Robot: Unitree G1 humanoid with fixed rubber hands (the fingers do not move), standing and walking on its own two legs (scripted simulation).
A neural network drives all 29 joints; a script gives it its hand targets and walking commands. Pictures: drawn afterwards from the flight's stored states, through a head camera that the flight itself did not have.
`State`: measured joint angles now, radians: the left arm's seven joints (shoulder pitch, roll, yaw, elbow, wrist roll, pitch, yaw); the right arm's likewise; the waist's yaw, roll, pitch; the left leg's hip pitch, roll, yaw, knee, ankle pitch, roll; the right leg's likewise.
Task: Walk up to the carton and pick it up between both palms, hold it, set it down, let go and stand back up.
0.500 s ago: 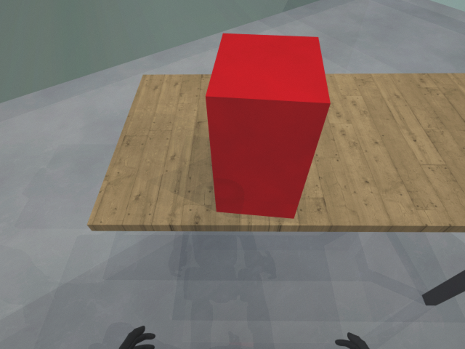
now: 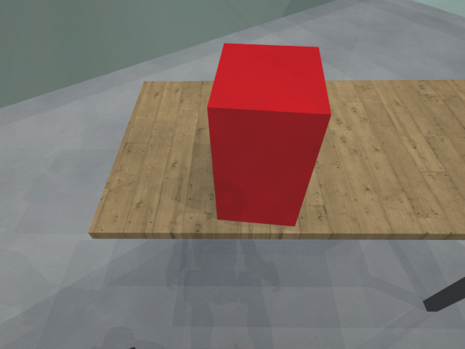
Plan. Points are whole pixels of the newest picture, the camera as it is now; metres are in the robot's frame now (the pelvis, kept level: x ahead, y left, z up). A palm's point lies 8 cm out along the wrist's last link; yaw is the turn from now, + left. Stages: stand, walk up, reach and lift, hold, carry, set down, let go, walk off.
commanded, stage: stand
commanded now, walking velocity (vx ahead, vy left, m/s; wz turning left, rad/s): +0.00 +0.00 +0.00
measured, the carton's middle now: (262, 142) +0.47 -0.03 +0.09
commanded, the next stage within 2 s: walk up in 1.34 s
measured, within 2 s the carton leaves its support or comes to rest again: neither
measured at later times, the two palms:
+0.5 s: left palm out of the picture +0.02 +0.21 -0.13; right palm out of the picture +0.02 -0.22 -0.13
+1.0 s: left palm out of the picture -0.02 +0.19 -0.14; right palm out of the picture -0.01 -0.20 -0.14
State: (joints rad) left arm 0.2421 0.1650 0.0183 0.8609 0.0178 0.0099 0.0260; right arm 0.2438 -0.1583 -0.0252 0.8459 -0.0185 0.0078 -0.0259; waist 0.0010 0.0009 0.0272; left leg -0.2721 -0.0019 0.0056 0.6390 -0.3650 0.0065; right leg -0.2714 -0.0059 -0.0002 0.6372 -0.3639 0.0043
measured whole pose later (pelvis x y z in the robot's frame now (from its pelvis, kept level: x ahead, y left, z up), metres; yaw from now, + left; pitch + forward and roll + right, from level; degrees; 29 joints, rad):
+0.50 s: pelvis +0.01 +0.00 +0.01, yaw +1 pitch -3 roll +0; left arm 0.25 0.13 0.04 1.08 0.01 0.00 0.04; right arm 0.26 -0.14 -0.03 1.06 -0.01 0.00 -0.05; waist 0.00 0.01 0.06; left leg -0.15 0.00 -0.01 0.51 -0.31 0.00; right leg -0.15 0.00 -0.01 0.50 -0.31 0.00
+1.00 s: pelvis +0.01 +0.00 +0.01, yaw +0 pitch -3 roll +0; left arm 0.28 0.09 0.02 1.17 0.01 0.00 0.05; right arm 0.27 -0.10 -0.02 1.17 -0.01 0.00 -0.05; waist 0.00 0.00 0.07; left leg -0.12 0.00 0.00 0.46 -0.29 0.00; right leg -0.12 0.00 0.00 0.46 -0.29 0.00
